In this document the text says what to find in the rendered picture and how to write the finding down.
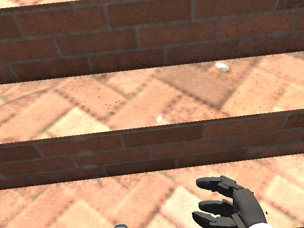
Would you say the robot right hand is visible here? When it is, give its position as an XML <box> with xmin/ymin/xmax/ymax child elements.
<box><xmin>192</xmin><ymin>175</ymin><xmax>268</xmax><ymax>228</ymax></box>

